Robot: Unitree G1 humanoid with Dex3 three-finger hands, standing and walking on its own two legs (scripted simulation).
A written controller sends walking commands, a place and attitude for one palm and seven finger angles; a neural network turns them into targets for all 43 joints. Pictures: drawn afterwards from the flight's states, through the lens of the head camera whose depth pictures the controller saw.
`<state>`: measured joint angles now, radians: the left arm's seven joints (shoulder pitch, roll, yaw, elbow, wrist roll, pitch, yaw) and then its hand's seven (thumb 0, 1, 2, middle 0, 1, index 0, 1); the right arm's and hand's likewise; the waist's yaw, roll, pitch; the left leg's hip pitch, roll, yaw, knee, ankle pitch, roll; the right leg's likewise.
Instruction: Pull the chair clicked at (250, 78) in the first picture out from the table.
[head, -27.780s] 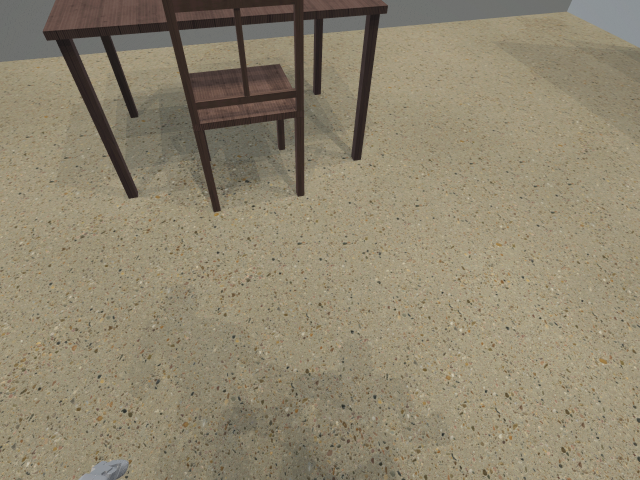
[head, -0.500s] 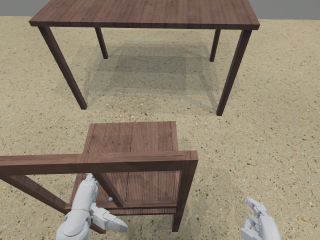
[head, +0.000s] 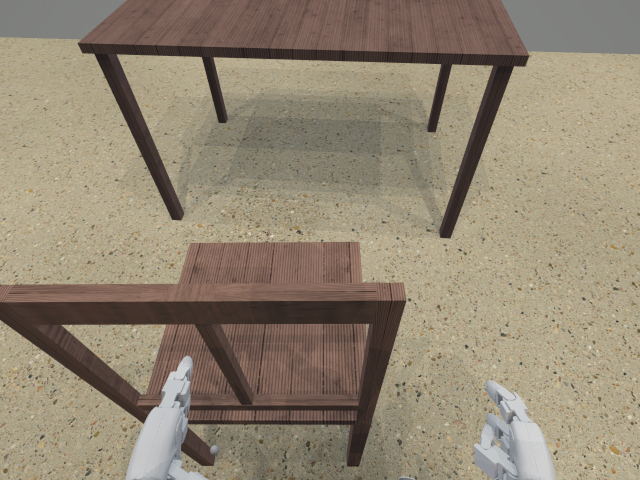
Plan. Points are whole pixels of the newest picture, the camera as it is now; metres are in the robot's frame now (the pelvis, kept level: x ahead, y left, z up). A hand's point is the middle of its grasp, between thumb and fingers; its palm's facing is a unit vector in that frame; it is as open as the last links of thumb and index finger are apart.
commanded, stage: draw the fingers out of the gap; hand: left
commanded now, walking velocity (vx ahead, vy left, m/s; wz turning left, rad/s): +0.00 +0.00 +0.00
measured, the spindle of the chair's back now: (230, 366) +0.28 +0.14 -0.05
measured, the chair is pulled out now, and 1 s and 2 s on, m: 0.66 0.66 0.66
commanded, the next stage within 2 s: draw the hand back to the body in 0.10 s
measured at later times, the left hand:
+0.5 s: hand (164, 437) +0.17 +0.16 +0.06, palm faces +0.07 -0.99 -0.08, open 17.5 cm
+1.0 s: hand (55, 410) +0.17 +0.24 +0.13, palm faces +0.32 -0.84 -0.44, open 14.8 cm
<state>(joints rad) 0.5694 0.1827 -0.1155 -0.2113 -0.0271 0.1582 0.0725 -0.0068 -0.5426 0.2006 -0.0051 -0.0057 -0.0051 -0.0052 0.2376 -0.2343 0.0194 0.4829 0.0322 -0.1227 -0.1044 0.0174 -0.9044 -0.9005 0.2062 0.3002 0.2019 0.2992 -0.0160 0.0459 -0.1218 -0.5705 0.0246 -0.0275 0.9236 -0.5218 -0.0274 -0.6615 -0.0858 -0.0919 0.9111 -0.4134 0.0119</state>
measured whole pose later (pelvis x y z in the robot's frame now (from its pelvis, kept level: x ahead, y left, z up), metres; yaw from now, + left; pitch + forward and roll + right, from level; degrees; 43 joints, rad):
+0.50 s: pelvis +0.00 +0.00 -0.02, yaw +0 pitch +12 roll -1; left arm 0.70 0.20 0.04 -0.36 -0.20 -0.29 -0.09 -0.01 -0.55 0.20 0.00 -0.01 0.00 0.00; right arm 0.20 -0.20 -0.03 0.56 0.06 -0.19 -0.08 0.02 -0.90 -0.90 0.21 0.30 0.20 0.30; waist 0.01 0.05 -0.13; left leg -0.68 0.03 -0.05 1.05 -0.57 -0.03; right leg -0.75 -0.08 -0.11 1.00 -0.45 0.01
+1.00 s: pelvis +0.01 +0.01 +0.03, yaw +0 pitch +1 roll -1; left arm 0.69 0.34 0.16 -0.47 -0.05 0.03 0.16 -0.01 -0.16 0.39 -0.06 -0.09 -0.15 -0.13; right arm 0.24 -0.21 0.02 0.58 0.04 -0.15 -0.13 0.02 -0.91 -0.90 0.20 0.30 0.20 0.30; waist 0.05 0.09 -0.06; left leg -0.28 0.03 -0.03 0.72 -0.46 -0.02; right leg -0.35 -0.07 -0.11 0.68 -0.34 0.02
